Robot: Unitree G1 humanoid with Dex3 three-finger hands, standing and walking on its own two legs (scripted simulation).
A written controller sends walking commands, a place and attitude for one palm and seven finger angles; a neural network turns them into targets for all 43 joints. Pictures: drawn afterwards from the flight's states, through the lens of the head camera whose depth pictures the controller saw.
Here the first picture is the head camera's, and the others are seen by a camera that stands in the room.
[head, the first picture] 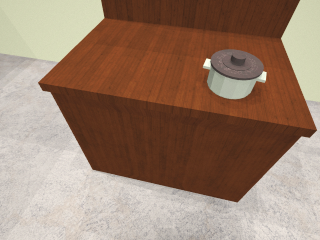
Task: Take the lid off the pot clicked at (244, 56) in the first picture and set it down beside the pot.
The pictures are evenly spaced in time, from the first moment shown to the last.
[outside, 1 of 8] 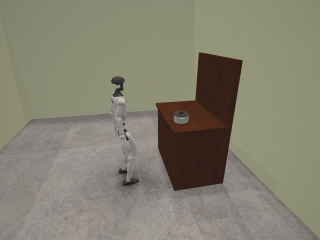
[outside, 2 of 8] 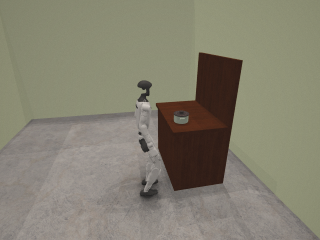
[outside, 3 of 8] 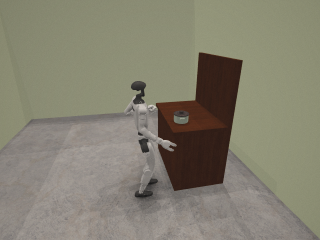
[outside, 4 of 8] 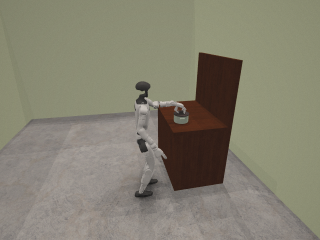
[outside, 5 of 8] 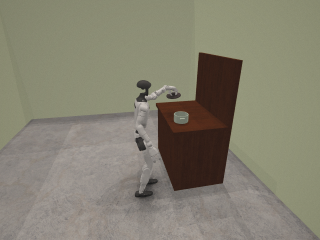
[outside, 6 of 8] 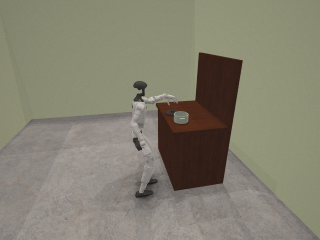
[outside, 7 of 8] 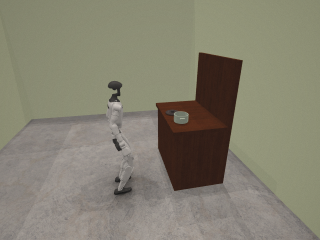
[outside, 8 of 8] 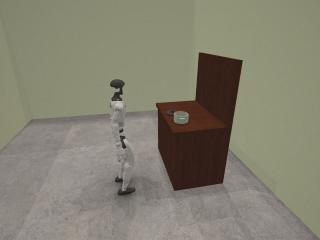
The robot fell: no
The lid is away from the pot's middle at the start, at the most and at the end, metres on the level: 0.00 0.26 0.26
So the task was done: yes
